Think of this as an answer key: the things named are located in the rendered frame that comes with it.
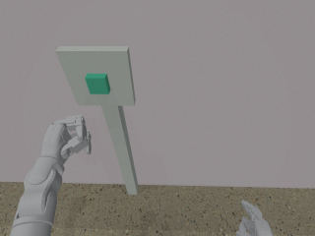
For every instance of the left robot forearm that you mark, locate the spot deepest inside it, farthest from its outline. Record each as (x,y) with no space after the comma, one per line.
(37,205)

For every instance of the robot right hand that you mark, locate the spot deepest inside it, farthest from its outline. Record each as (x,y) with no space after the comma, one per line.
(257,226)

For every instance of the panel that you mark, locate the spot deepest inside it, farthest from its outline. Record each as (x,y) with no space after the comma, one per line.
(115,61)

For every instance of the robot left hand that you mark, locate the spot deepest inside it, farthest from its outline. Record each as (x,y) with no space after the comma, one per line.
(58,143)

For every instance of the button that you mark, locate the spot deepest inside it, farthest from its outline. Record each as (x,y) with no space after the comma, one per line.
(98,83)

